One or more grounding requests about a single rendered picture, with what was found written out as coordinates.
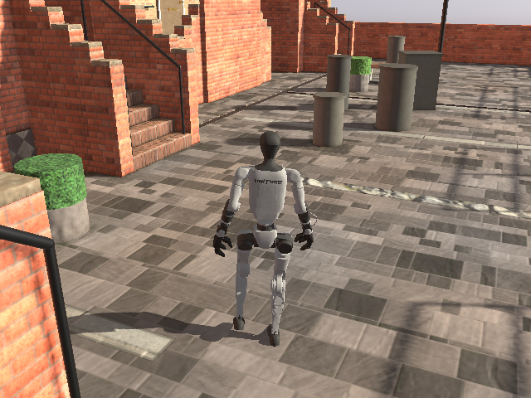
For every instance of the stairs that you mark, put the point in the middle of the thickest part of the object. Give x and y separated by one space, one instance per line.
153 138

